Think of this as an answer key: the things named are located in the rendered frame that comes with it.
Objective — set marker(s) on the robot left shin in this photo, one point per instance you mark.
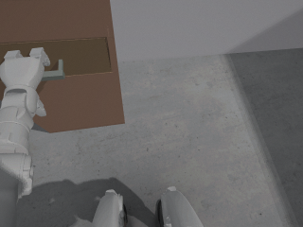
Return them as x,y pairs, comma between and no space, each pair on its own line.
120,221

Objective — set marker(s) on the handle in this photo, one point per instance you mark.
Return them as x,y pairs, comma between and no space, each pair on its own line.
55,74

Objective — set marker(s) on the robot left upper arm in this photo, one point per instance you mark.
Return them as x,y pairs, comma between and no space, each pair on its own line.
16,181

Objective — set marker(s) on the robot left forearm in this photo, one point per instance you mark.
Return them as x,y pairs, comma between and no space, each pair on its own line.
18,107

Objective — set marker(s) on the drawer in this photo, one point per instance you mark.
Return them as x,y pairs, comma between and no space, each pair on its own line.
79,55

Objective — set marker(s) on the robot left hand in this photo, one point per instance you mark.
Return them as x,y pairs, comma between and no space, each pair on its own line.
27,71

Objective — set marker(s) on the cabinet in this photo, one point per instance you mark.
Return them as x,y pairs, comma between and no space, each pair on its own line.
77,102

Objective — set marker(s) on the robot left thigh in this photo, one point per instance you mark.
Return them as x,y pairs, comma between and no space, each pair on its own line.
110,210

